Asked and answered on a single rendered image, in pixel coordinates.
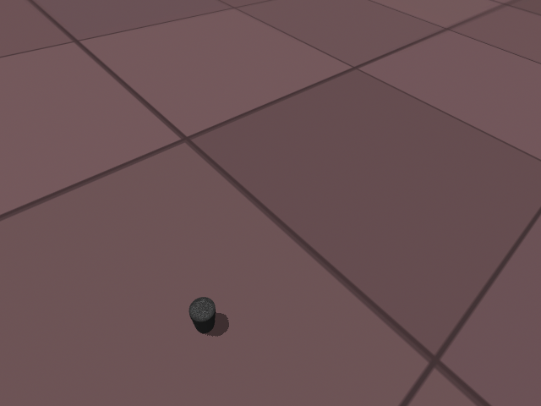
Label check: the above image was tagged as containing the cup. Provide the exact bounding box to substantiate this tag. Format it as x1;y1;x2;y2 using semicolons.
189;297;216;333

